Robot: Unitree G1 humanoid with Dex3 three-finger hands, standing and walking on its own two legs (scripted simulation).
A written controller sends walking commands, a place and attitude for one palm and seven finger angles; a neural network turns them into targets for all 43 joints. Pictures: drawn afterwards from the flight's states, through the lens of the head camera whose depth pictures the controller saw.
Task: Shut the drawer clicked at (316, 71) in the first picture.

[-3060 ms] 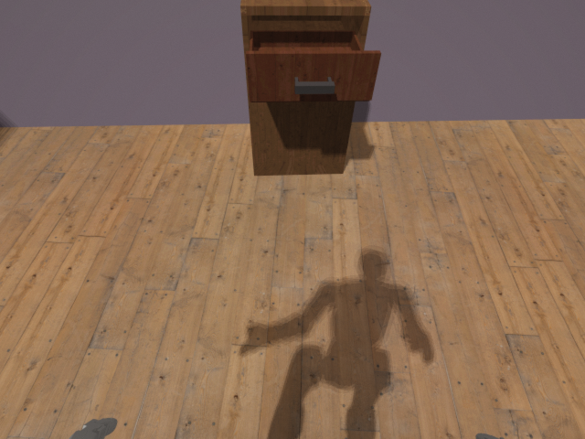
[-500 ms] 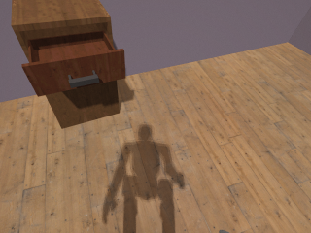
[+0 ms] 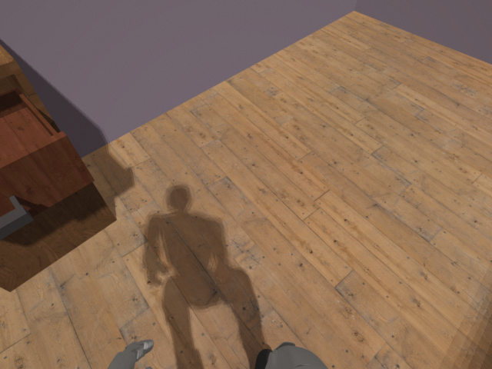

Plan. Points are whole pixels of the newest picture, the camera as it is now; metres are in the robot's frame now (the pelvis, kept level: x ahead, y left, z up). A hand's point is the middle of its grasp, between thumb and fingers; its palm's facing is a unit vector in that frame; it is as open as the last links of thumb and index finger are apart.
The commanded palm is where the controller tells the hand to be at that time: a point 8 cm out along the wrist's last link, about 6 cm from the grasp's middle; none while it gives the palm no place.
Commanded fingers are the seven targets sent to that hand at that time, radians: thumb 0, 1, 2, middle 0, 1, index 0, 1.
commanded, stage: walk to a spot facing it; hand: left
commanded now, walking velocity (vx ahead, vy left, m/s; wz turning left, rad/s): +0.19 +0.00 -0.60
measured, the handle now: out of the picture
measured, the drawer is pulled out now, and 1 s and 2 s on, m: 0.30 0.30 0.30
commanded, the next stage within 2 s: turn to face it in 0.02 s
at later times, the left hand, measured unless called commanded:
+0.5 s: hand (136, 335) +0.21 +0.21 -0.17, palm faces +0.11 -0.98 -0.17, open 7.3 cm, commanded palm none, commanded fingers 0.00 0.90 0.90 -0.20 -0.30 -0.20 -0.30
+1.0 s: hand (133, 317) +0.23 +0.21 -0.13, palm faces +0.30 -0.90 -0.30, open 7.3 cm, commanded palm none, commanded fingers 0.00 0.90 0.90 -0.20 -0.30 -0.20 -0.30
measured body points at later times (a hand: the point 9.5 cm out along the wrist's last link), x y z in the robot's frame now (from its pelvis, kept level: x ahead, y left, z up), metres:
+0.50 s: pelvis +0.16 +0.03 +0.00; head +0.17 +0.05 +0.45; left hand +0.20 +0.26 -0.16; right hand +0.24 -0.20 -0.13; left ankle +0.19 +0.13 -0.72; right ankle +0.11 -0.07 -0.71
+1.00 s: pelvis +0.17 -0.02 +0.01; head +0.20 -0.04 +0.46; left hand +0.21 +0.26 -0.10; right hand +0.29 -0.26 -0.15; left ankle +0.17 +0.12 -0.69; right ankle +0.21 -0.13 -0.72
